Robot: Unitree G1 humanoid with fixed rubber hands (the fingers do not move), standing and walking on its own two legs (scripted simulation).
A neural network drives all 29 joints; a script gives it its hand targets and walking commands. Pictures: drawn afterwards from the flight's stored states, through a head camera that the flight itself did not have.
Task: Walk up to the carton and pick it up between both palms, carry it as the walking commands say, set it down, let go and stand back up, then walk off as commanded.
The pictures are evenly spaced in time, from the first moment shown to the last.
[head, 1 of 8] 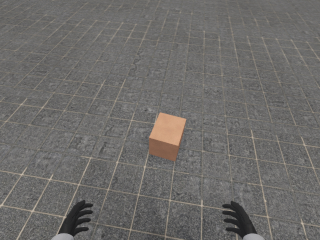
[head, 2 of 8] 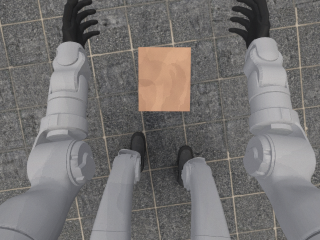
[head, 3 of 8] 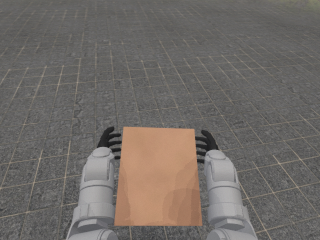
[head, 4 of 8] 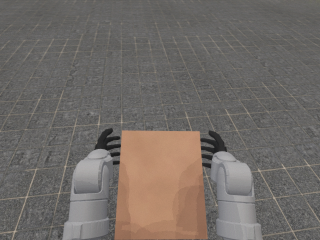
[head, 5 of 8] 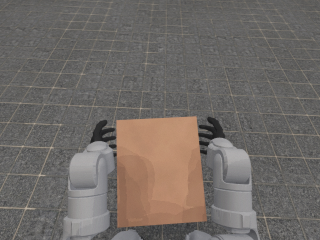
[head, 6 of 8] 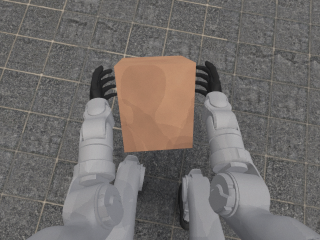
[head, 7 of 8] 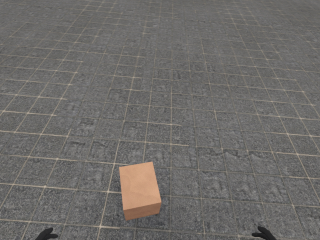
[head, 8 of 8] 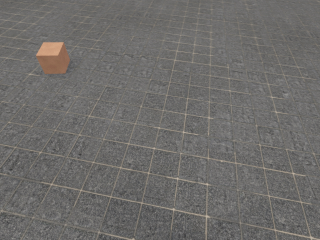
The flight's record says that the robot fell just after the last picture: no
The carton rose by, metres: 0.65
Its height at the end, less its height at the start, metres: +0.00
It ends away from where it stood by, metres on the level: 2.33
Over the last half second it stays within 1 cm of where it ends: yes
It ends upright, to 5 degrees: yes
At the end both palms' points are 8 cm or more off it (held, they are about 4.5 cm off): yes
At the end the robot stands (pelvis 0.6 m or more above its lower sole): yes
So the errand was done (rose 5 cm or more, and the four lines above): yes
